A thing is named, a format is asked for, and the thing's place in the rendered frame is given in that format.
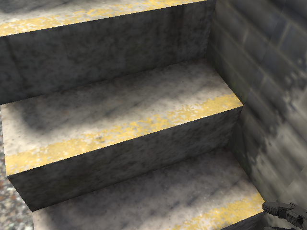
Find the right robot hand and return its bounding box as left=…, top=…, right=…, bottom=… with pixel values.
left=262, top=201, right=307, bottom=230

